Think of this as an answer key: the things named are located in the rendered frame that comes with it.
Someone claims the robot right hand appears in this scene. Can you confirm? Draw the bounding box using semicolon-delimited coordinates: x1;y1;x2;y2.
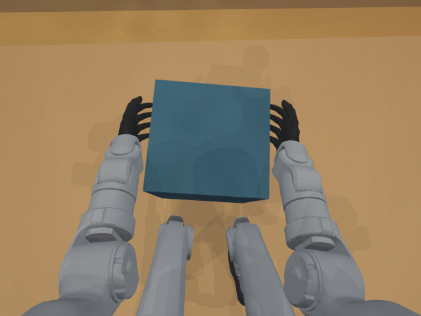
270;100;300;151

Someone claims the left robot forearm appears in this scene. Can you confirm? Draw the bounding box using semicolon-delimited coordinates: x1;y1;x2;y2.
58;134;143;295

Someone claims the robot right thigh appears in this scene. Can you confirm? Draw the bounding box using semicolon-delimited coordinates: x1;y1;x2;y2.
226;222;296;316

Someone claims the robot left hand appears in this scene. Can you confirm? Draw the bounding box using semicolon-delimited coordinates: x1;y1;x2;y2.
118;96;153;142

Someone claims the left robot upper arm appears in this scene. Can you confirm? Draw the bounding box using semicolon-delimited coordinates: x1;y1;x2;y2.
21;240;139;316

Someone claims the right robot forearm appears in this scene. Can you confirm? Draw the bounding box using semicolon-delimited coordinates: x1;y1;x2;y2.
272;140;365;296

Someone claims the carton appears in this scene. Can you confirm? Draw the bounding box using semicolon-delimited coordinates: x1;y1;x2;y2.
143;80;270;203

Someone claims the right robot upper arm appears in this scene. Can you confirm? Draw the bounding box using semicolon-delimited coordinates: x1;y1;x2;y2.
284;248;421;316

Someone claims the robot right foot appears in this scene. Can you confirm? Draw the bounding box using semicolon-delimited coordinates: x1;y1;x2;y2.
228;251;245;306

